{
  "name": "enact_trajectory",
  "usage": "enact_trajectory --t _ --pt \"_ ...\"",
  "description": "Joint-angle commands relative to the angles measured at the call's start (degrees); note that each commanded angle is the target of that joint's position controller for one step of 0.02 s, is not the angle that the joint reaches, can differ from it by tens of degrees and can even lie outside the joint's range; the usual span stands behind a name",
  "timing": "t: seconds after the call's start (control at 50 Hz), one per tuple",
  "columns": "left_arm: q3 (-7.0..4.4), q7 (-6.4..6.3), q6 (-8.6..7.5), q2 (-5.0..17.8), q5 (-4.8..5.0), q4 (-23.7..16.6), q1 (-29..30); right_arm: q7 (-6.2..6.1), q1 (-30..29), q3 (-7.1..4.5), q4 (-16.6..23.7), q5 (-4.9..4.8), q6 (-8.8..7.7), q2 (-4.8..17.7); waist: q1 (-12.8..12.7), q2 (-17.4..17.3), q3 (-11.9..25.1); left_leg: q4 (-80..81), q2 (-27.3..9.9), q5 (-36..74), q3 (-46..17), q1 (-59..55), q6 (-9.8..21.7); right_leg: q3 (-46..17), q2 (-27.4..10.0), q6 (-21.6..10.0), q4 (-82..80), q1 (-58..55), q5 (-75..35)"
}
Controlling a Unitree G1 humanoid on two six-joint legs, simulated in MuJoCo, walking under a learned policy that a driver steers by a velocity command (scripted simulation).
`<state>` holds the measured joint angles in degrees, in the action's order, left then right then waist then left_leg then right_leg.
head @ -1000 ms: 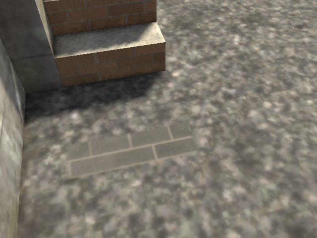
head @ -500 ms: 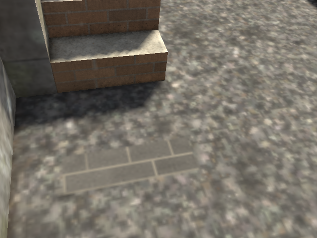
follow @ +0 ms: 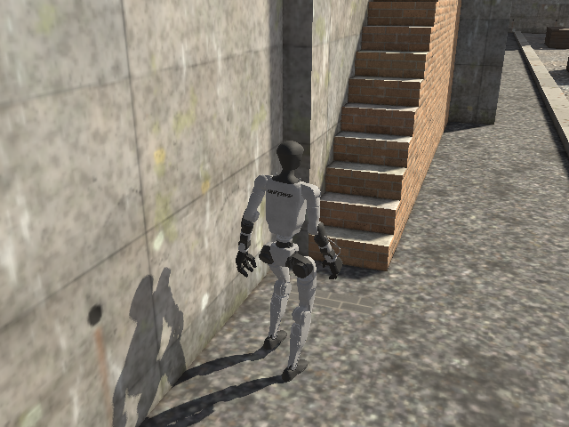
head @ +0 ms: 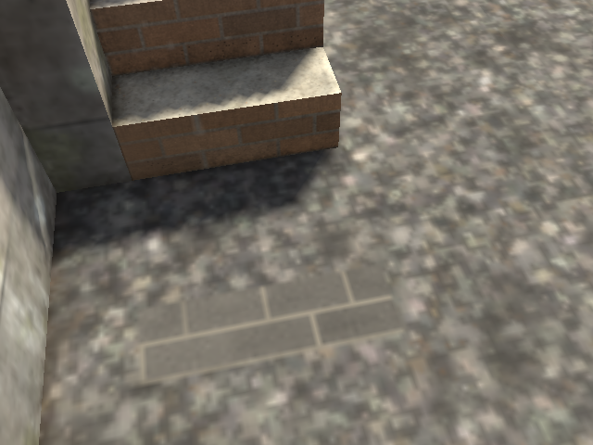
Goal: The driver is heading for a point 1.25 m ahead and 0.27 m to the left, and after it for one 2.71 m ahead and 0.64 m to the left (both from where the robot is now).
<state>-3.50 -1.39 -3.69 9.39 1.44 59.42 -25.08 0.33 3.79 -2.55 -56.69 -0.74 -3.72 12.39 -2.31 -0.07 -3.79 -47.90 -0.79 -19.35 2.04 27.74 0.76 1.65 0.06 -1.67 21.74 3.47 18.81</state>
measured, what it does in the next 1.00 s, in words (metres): steps on the spot, turning left: left foot, then right foot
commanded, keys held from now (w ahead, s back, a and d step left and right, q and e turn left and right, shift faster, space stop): no key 0.02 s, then q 0.68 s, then no key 0.30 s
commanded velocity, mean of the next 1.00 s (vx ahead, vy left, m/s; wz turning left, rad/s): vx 0.02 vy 0.00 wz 0.37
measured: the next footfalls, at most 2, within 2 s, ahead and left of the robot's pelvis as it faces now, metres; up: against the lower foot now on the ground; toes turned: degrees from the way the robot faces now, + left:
left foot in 0.10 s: +0.15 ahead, +0.10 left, +0.00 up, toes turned +1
right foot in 0.48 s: +0.13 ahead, -0.13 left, +0.00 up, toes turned +15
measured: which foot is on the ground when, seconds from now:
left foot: up 0.00-0.08, down 0.10-0.48, up 0.50-0.94, down 0.96-1.00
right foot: down 0.00-0.12, up 0.14-0.46, down 0.48-0.96, up 0.98-1.00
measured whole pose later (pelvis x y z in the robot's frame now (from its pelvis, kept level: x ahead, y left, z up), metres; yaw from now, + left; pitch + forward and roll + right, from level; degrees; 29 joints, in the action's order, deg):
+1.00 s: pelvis +0.04 -0.02 -0.01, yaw +25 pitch +0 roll +0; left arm -2.5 -1.1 -0.9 18.0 -1.0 49.9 -10.0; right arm -0.4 7.3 -2.5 -43.6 0.4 1.3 15.1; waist -2.6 1.3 -4.3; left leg -29.2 0.2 -14.7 0.9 13.9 1.2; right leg 5.7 -3.7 1.2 37.9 16.6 25.8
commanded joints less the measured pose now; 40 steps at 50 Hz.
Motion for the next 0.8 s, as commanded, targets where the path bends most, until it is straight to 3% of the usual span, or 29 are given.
enact_trajectory --t 0.02,0.06,0.08,0.1,0.12,0.14,0.16,0.18,0.2,0.22,0.24,0.3,0.34,0.36,0.4,0.44,0.46,0.48,0.5,0.52,0.54,0.56,0.6,0.64,0.7,0.74,0.8 --pt "-2.02 -0.44 -0.18 11.25 -0.08 -2.81 1.26 0.71 -1.16 0.67 2.51 0.11 0.24 1.24 2.08 7.79 3.34 10.84 3.02 11.66 2.72 -7.24 0.19 -5.88 -10.53 -8.11 -2.10 1.36 -52.74" --pt "-1.85 -0.67 -0.60 10.74 0.34 -3.08 4.41 0.63 3.02 0.03 1.20 0.14 0.45 3.46 5.28 8.43 5.21 17.25 3.52 19.38 1.79 -14.00 2.14 -4.88 -10.48 -6.64 0.98 1.28 -50.21" --pt "-1.87 -0.80 -0.82 10.74 0.32 -3.32 5.36 0.50 5.04 -0.81 0.72 0.55 0.51 5.44 6.65 7.79 6.34 19.12 4.38 22.23 1.87 -17.31 3.31 -3.88 -9.07 -5.25 4.93 1.19 -49.37" --pt "-1.87 -1.00 -0.93 10.54 -0.16 -3.63 5.54 0.41 6.84 -1.88 0.78 0.86 0.53 8.33 7.68 5.26 7.79 19.53 2.77 31.78 -0.59 -21.03 4.65 -1.83 -6.57 -3.00 11.81 2.73 -43.68" --pt "-1.25 -1.40 -0.96 7.91 -1.77 -4.62 2.99 0.22 9.44 -3.13 1.49 1.45 0.50 13.29 6.88 -4.02 12.03 16.52 -7.59 57.88 -13.41 -30.93 9.84 1.34 -1.45 0.93 26.23 12.11 -20.99" --pt "0.31 -1.79 -0.28 2.71 -2.04 -4.36 -1.21 0.43 11.36 -2.64 1.95 2.25 0.56 13.64 6.25 -14.50 19.93 22.35 -21.54 66.15 -30.88 -35.62 20.60 -1.23 4.24 2.94 44.25 17.90 20.05" --pt "-0.36 -1.74 0.67 5.11 -1.20 -3.92 -1.35 0.80 7.30 -1.63 2.74 1.16 0.20 10.47 4.35 -8.38 18.76 24.62 -20.94 50.81 -31.29 -28.92 20.57 -7.69 1.25 2.79 50.97 17.82 21.72" --pt "-0.70 -1.94 1.33 6.00 0.49 -5.52 2.84 0.61 2.59 -1.82 4.50 0.48 0.35 10.36 3.90 -7.60 11.08 27.28 -18.31 37.62 -28.04 -22.69 19.43 -6.27 0.47 2.88 53.52 22.95 19.47" --pt "-1.43 -2.48 1.89 7.75 0.94 -6.43 6.96 0.29 -0.37 -1.53 5.80 -0.03 0.76 9.43 3.78 -4.49 6.10 30.18 -15.57 26.96 -25.38 -17.15 17.07 -5.61 -0.69 3.28 51.22 25.59 16.19" --pt "-2.15 -3.30 2.45 9.55 0.80 -7.09 8.80 -0.17 -1.73 -1.44 6.56 -0.12 1.21 8.90 3.35 -3.10 3.98 32.23 -13.26 19.26 -23.71 -13.50 14.86 -5.73 -1.48 3.38 46.65 24.97 12.72" --pt "-2.24 -3.81 2.79 9.23 0.90 -7.62 9.57 -0.58 -2.22 -1.64 6.77 0.19 1.69 9.49 2.43 -4.54 3.12 33.40 -10.39 14.21 -21.73 -10.98 13.09 -5.17 -1.39 3.43 40.40 22.79 10.33" --pt "-2.16 -4.60 2.64 8.04 1.03 -8.18 11.69 -1.89 0.98 -2.48 6.72 0.97 2.07 11.10 2.34 -7.93 5.08 33.80 -8.80 14.60 -22.48 -12.79 13.12 -4.67 0.70 3.70 28.47 19.93 8.84" --pt "-1.95 -3.92 2.71 8.30 0.86 -7.95 12.76 -2.45 0.66 -3.01 7.82 0.30 2.36 12.11 2.59 -8.60 7.32 33.54 -8.51 11.99 -23.25 -13.18 12.42 -4.79 1.34 4.23 22.92 17.02 5.73" --pt "-2.07 -3.48 2.85 9.56 0.55 -8.27 13.92 -2.50 0.21 -3.17 8.30 0.16 2.35 12.37 2.81 -8.87 8.03 34.09 -8.06 9.13 -23.73 -12.06 11.62 -4.93 1.60 3.75 21.28 15.18 3.44" --pt "-1.69 -2.59 2.94 9.29 -0.09 -8.69 15.17 -2.33 -0.53 -3.27 9.42 -0.36 2.51 12.52 2.56 -9.63 7.87 34.38 -7.11 4.81 -24.61 -11.04 10.46 -4.17 2.49 3.42 17.49 13.08 1.11" --pt "-1.68 -1.94 2.94 9.62 -0.48 -7.67 13.10 -2.27 -1.79 -3.09 10.11 -0.32 2.96 11.98 0.72 -9.30 7.85 32.29 -6.11 3.51 -24.96 -8.48 8.63 -3.15 2.96 2.21 10.80 8.49 -3.89" --pt "-1.93 -1.66 3.05 9.95 -0.92 -7.15 11.59 -2.40 -1.25 -2.76 10.49 -0.82 3.00 11.04 -0.42 -7.89 6.99 30.81 -4.80 3.15 -25.66 -5.46 7.12 -3.03 2.86 1.81 5.98 4.36 -5.87" --pt "-2.46 -1.39 3.34 12.01 -1.46 -7.05 8.01 -2.74 -0.40 -2.34 10.53 -1.08 3.46 10.22 -2.18 -4.13 7.69 26.20 -2.15 -0.49 -23.98 0.23 4.26 -6.17 -2.06 0.22 -0.60 -2.96 -5.68" --pt "-3.43 -1.47 3.28 16.89 -2.90 -7.51 6.80 -2.63 1.05 -1.62 11.54 -1.30 4.19 6.32 -0.79 9.65 8.53 7.06 6.64 -9.52 -12.69 10.54 0.95 -21.34 -17.18 -5.55 -6.53 -7.58 -4.18" --pt "-3.15 -0.59 2.50 18.46 -5.54 -9.91 13.10 -2.91 0.90 -2.84 13.36 -0.52 3.63 9.26 1.05 16.47 6.68 -3.13 7.74 -15.39 -12.11 12.26 -0.41 -33.16 -24.77 -11.88 -9.80 3.50 -7.75" --pt "-2.13 -0.60 1.69 15.11 -5.56 -12.67 19.71 -2.92 3.63 -4.44 11.74 -0.42 3.72 14.13 4.03 11.64 5.70 -11.87 5.69 -11.56 -13.87 9.27 -0.45 -27.51 -22.22 -11.81 -9.31 6.42 -9.41" --pt "-1.46 -0.61 1.20 12.94 -4.22 -13.64 23.38 -2.95 6.88 -5.03 9.92 -0.38 4.26 14.48 5.61 9.07 5.05 -15.89 5.94 -7.25 -12.70 8.38 -0.93 -20.53 -17.96 -8.86 -7.99 7.46 -10.76" --pt "-0.69 -0.89 1.21 11.70 -2.24 -14.47 24.22 -3.27 9.57 -4.99 8.64 0.12 5.54 12.05 5.33 7.10 4.08 -23.18 5.20 -2.32 -11.14 9.63 -2.84 -13.40 -14.64 -6.79 -6.80 6.49 -12.88" --pt "-0.04 -1.53 1.54 11.06 -2.41 -13.88 21.13 -2.95 8.53 -4.93 10.00 -0.38 5.82 11.04 3.78 6.88 3.59 -26.65 4.63 0.16 -8.88 9.76 -4.51 -8.87 -13.34 -8.18 -6.96 6.01 -16.11" --pt "0.10 -2.43 2.19 12.18 -2.70 -12.90 16.61 -3.03 5.15 -4.65 12.91 -1.04 5.82 10.68 1.04 7.77 3.02 -19.80 2.59 1.00 -7.26 13.01 -6.73 -7.29 -14.52 -9.28 -6.66 -1.35 -18.25" --pt "-0.53 -2.32 2.56 14.37 -3.00 -12.16 14.74 -2.52 4.09 -3.98 14.48 -0.71 5.68 9.07 -0.28 7.82 4.01 -13.91 1.60 -0.55 -6.67 11.02 -7.73 -7.01 -15.39 -10.52 -5.37 -4.07 -22.17" --pt "-1.17 -1.67 2.59 16.19 -2.16 -12.47 16.69 -1.27 4.30 -2.40 15.64 -0.01 5.42 6.64 -0.18 9.00 4.27 -3.50 -0.52 -4.47 -3.25 3.04 -6.90 -5.71 -16.07 -11.65 -5.34 -1.19 -21.12"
